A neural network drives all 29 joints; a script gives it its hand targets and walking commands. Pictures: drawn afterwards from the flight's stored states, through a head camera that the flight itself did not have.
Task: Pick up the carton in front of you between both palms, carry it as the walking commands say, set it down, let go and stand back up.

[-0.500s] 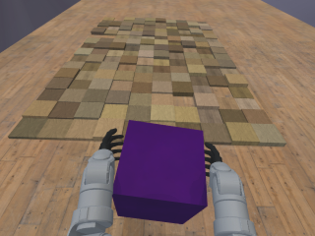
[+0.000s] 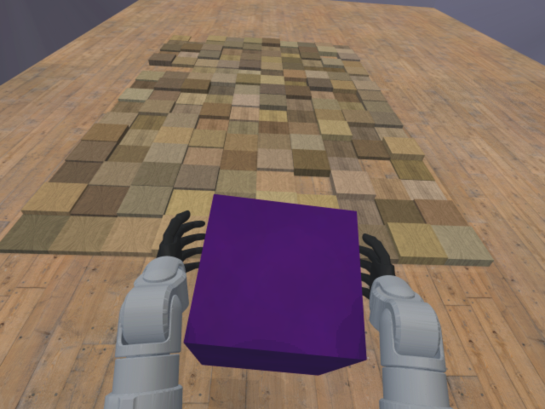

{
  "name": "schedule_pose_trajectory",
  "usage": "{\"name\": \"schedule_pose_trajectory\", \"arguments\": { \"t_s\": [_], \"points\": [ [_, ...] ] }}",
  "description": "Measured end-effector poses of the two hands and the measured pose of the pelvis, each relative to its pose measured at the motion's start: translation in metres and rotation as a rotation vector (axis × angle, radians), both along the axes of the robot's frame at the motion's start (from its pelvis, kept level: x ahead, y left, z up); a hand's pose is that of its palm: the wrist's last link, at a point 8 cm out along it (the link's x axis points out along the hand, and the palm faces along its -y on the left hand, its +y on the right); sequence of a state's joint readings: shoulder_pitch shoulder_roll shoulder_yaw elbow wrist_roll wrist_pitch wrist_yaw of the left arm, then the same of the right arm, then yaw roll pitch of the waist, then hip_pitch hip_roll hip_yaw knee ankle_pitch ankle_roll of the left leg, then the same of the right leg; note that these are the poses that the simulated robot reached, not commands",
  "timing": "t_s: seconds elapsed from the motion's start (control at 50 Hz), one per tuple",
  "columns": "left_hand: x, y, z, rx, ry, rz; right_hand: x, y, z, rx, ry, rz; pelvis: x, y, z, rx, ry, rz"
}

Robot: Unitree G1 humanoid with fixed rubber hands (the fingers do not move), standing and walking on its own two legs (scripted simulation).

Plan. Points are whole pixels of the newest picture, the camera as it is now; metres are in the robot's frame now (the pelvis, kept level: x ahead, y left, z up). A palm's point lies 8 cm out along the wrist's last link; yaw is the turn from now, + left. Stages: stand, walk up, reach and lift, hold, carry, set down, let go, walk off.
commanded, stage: carry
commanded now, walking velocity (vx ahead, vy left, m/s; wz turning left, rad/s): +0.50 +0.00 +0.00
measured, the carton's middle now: (272, 295) +0.30 +0.01 +0.02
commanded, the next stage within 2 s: none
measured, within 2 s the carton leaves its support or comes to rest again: neither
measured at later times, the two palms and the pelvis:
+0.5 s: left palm (185, 188) +0.48 +0.18 +0.08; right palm (344, 202) +0.48 -0.12 +0.07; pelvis +0.25 +0.03 -0.01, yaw -1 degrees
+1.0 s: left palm (233, 100) +0.82 +0.13 +0.12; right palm (347, 113) +0.83 -0.18 +0.10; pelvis +0.55 -0.04 -0.01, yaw +2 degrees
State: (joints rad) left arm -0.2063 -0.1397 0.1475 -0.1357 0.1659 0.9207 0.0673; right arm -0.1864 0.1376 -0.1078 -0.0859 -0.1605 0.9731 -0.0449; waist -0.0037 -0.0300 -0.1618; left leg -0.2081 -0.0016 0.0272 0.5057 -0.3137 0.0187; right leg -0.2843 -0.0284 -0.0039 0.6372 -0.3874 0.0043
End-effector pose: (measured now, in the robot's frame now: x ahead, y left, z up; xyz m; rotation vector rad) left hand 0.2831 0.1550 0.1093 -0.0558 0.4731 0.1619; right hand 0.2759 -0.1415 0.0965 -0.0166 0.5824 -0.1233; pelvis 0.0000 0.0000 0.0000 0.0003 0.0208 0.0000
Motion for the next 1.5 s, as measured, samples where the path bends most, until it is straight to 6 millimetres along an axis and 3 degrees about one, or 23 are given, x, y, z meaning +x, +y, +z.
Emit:
{"name": "schedule_pose_trajectory", "arguments": {
  "t_s": [0.08, 0.18, 0.3, 0.36, 0.46, 0.54, 0.66, 0.76, 0.88, 1.0, 1.12, 1.26, 1.38, 1.44, 1.5],
  "points": [
    [0.026, -0.007, 0.012, 0.000, 0.019, -0.025, 0.016, -0.006, 0.006, 0.022, 0.020, -0.033, 0.033, 0.000, 0.005, -0.018, 0.038, -0.010],
    [0.062, -0.017, 0.004, -0.038, 0.037, -0.024, 0.047, -0.018, 0.002, 0.039, 0.032, -0.061, 0.076, -0.009, -0.003, -0.023, 0.062, 0.020],
    [0.082, 0.002, -0.018, -0.088, 0.148, 0.076, 0.100, -0.002, 0.005, 0.029, 0.108, -0.012, 0.133, -0.010, 0.007, 0.011, 0.089, 0.036],
    [0.104, 0.014, -0.022, -0.079, 0.170, 0.114, 0.136, 0.008, 0.003, 0.028, 0.098, -0.008, 0.166, -0.001, 0.006, 0.011, 0.087, 0.028],
    [0.171, 0.029, -0.026, -0.043, 0.127, 0.102, 0.194, 0.018, -0.014, 0.027, 0.052, -0.076, 0.230, 0.022, -0.012, 0.023, 0.058, 0.001],
    [0.229, 0.024, -0.023, -0.033, 0.170, 0.023, 0.220, 0.017, -0.027, 0.095, 0.117, -0.121, 0.272, 0.033, -0.004, 0.017, 0.076, -0.016],
    [0.303, 0.008, -0.010, -0.051, 0.142, -0.051, 0.277, 0.007, -0.007, 0.102, 0.096, -0.154, 0.340, 0.028, 0.012, -0.008, 0.086, -0.014],
    [0.361, 0.001, -0.005, -0.069, 0.062, -0.010, 0.354, -0.002, 0.014, 0.068, 0.008, -0.101, 0.408, 0.009, 0.007, -0.007, 0.072, 0.002],
    [0.449, -0.016, -0.007, -0.039, -0.004, 0.064, 0.464, -0.021, 0.002, 0.079, -0.058, -0.023, 0.495, -0.022, -0.021, -0.009, 0.034, 0.023],
    [0.532, -0.027, 0.010, -0.039, 0.037, 0.122, 0.555, -0.035, 0.005, 0.070, -0.010, -0.033, 0.548, -0.038, -0.005, 0.012, 0.047, 0.036],
    [0.625, -0.035, 0.039, -0.069, -0.024, 0.125, 0.645, -0.045, 0.035, 0.119, -0.081, -0.096, 0.612, -0.042, 0.008, 0.022, 0.062, 0.014],
    [0.748, -0.033, 0.053, -0.036, -0.041, 0.097, 0.767, -0.046, 0.056, 0.054, -0.107, -0.116, 0.711, -0.034, 0.005, 0.018, 0.071, 0.007],
    [0.861, -0.007, 0.029, -0.068, -0.008, 0.129, 0.884, -0.022, 0.037, 0.011, -0.066, -0.106, 0.804, -0.023, -0.016, 0.035, 0.084, 0.022],
    [0.909, -0.002, 0.012, -0.098, 0.042, 0.123, 0.921, -0.015, 0.015, 0.039, 0.003, -0.110, 0.832, -0.020, -0.011, 0.030, 0.094, 0.043],
    [0.949, -0.007, 0.002, -0.115, 0.056, 0.121, 0.943, -0.017, -0.002, 0.128, 0.030, -0.123, 0.862, -0.017, -0.005, -0.006, 0.096, 0.028]
  ]
}}
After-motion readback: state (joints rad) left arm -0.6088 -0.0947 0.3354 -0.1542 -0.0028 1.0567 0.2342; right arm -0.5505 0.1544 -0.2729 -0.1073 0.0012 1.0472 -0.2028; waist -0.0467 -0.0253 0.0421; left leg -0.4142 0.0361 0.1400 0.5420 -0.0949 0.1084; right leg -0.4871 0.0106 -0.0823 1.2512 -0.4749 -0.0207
